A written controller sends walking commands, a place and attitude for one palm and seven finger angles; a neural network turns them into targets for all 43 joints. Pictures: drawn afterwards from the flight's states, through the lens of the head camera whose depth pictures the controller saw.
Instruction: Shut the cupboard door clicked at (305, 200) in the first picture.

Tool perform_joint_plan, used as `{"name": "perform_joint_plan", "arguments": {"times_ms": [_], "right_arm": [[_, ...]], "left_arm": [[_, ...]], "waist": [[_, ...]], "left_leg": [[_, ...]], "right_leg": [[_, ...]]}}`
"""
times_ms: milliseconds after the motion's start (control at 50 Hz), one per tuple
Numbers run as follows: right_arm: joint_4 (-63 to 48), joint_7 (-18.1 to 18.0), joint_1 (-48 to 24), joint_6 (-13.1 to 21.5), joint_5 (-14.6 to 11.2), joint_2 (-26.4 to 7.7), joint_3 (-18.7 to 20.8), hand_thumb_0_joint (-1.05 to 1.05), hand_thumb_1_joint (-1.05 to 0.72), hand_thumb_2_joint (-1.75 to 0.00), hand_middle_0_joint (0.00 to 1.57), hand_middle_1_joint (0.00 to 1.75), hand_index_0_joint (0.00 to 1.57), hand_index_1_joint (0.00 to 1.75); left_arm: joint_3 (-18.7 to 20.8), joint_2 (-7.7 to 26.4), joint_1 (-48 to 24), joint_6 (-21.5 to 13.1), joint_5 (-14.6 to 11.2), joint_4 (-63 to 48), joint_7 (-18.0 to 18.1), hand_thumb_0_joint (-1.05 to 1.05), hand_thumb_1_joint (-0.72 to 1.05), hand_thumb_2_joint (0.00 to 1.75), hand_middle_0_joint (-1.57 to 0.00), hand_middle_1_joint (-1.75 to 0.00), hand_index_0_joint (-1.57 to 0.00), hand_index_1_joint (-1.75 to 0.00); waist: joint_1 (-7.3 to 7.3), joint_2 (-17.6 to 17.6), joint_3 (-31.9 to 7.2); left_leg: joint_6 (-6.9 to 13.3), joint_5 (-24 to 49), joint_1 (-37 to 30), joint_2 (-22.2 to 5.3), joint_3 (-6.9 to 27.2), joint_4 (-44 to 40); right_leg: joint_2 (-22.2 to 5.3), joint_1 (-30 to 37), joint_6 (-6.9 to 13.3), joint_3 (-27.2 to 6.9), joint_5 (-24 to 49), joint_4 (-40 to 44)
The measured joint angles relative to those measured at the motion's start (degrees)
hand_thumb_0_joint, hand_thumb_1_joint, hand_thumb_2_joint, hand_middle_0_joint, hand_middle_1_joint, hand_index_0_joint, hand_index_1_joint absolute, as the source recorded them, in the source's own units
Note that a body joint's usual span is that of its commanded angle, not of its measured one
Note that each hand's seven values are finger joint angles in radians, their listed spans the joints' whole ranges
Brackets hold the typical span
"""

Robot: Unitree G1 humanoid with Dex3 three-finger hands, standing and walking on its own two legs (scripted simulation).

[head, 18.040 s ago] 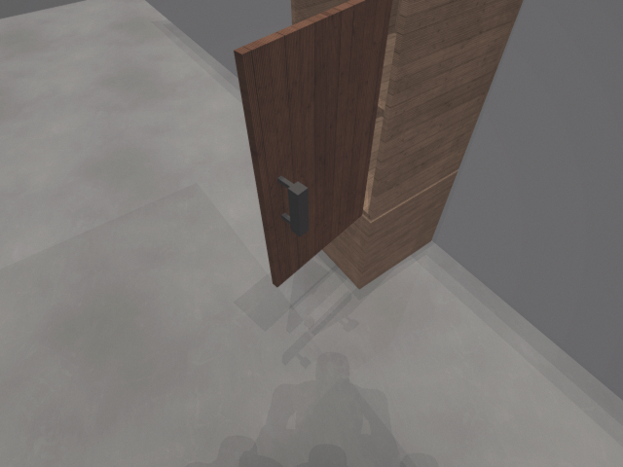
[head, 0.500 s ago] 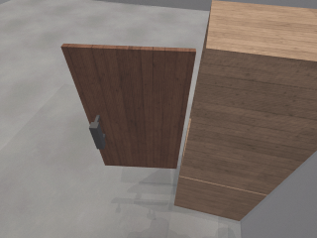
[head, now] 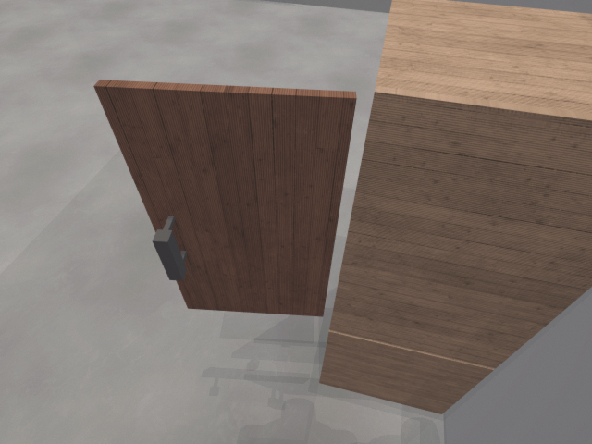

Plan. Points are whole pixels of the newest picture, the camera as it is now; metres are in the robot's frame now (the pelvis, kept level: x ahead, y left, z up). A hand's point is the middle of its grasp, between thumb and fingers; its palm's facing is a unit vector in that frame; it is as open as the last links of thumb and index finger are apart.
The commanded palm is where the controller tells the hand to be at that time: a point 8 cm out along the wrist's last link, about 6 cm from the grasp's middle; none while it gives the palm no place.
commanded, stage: come to a stop and stand still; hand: left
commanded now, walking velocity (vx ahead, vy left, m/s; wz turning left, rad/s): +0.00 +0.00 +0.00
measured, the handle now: (174, 247) +0.45 +0.26 -0.06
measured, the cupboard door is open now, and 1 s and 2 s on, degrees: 100 100 100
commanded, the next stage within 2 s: look again from close up in 0.10 s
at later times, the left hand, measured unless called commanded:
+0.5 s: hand out of the picture +0.03 +0.21 -0.18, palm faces +0.00 -0.98 -0.22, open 7.4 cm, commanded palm none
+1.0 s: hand (123, 396) +0.18 +0.24 -0.03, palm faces +0.19 -0.97 -0.13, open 7.2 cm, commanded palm +0.09 +0.29 -0.07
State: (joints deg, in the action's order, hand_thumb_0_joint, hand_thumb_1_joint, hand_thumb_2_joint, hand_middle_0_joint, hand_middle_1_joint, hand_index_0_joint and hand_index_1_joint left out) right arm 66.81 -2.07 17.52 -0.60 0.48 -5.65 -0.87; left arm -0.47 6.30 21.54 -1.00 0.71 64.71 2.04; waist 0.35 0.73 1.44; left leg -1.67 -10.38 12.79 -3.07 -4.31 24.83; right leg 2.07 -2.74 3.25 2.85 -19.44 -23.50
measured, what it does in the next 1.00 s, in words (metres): steps on the spot: right foot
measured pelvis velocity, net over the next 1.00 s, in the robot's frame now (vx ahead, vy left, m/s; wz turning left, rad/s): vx -0.03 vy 0.06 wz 0.04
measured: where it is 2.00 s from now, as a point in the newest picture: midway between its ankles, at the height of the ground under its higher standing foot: outside the picture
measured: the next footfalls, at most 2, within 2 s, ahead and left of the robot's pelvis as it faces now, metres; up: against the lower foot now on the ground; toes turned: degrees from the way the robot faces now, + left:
right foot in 0.98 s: +0.04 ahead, -0.04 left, +0.00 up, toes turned +0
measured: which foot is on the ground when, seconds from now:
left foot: down 0.00-1.00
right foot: down 0.00-0.86, up 0.88-0.96, down 0.98-1.00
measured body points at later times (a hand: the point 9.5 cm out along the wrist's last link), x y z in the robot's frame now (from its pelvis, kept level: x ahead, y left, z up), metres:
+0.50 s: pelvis +0.01 +0.04 -0.01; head +0.00 +0.04 +0.44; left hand +0.03 +0.26 -0.17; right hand +0.04 -0.19 -0.16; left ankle +0.02 +0.12 -0.74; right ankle -0.07 -0.08 -0.74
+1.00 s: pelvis -0.03 +0.06 -0.03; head -0.02 +0.05 +0.42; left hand +0.17 +0.29 -0.02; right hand +0.07 -0.19 -0.13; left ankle +0.02 +0.12 -0.74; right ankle +0.00 -0.04 -0.74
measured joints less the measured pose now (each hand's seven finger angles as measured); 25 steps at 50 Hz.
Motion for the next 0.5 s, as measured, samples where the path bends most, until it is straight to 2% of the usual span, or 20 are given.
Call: {"name": "perform_joint_plan", "arguments": {"times_ms": [200, 220, 280, 340, 380, 500], "right_arm": [[-1.0, -0.1, -1.4, 0.4, -0.1, -1.6, 0.5, 0.02, -0.93, -0.9, 0.2, 0.3, 0.2, 0.3], [-1.3, 0.0, -1.5, 0.3, -0.2, -2.0, 0.5, 0.02, -0.93, -0.9, 0.2, 0.3, 0.2, 0.3], [-4.4, 0.5, -2.6, 0.0, -0.1, -3.9, 1.2, 0.02, -0.94, -0.9, 0.2, 0.3, 0.2, 0.3], [-7.0, 0.6, -2.9, 1.1, -0.2, -4.9, 1.5, 0.01, -0.93, -0.9, 0.2, 0.3, 0.2, 0.3], [-7.6, 0.4, -2.7, 1.8, -0.1, -4.3, 1.4, 0.01, -0.93, -0.9, 0.2, 0.3, 0.19, 0.3], [-8.1, -0.1, -2.4, 1.1, -0.1, -4.1, 0.7, 0.01, -0.94, -0.9, 0.2, 0.3, 0.2, 0.3]], "left_arm": [[0.1, -0.1, -0.7, -0.2, 0.2, -0.5, 0.1, 0.0, 0.91, 0.89, -0.19, -0.3, -0.19, -0.3], [0.0, -0.3, -0.7, -0.6, 0.4, -0.5, 0.5, 0.0, 0.91, 0.89, -0.19, -0.3, -0.19, -0.3], [-0.4, -1.2, -0.2, -2.0, 1.0, -1.8, 0.9, 0.0, 0.91, 0.89, -0.2, -0.3, -0.19, -0.3], [-0.6, -1.1, 0.3, -2.4, 0.9, -2.6, 0.8, 0.0, 0.91, 0.89, -0.2, -0.3, -0.2, -0.3], [-0.3, 0.2, -0.3, -1.8, 0.6, -2.8, 1.0, 0.0, 0.9, 0.89, -0.2, -0.3, -0.2, -0.3], [0.2, 2.8, -3.3, -0.1, 0.4, -5.0, 1.1, 0.0, 0.91, 0.89, -0.2, -0.3, -0.2, -0.3]], "waist": [[0.2, 0.6, 0.2], [0.33, 0.1, 0.1], [0.01, -1.8, 0.9], [-1.09, -3.1, 1.0], [-1.61, -1.8, 0.7], [-0.48, -1.1, -1.4]], "left_leg": [[-0.1, -0.9, -0.3, 0.2, -0.3, 0.1], [0.1, -1.2, 1.0, -0.3, -0.3, 2.3], [1.9, -6.7, 5.0, -0.3, 1.7, 11.1], [2.9, -5.6, 3.6, 1.1, 1.6, 9.1], [3.3, -6.7, 2.3, 2.3, 1.3, 8.5], [4.6, -7.6, 2.3, 3.9, 0.3, 9.5]], "right_leg": [[-0.2, 0.3, 0.0, -0.3, -0.8, 0.0], [0.1, 0.0, -0.2, -0.3, -0.6, 0.3], [1.3, -1.6, -0.4, -0.8, -0.3, -0.5], [1.4, -2.9, -0.6, -1.1, -1.5, -4.1], [0.1, -3.6, -1.1, -1.2, -2.7, -7.7], [-1.5, -2.5, -2.6, -2.4, -4.5, -6.6]]}}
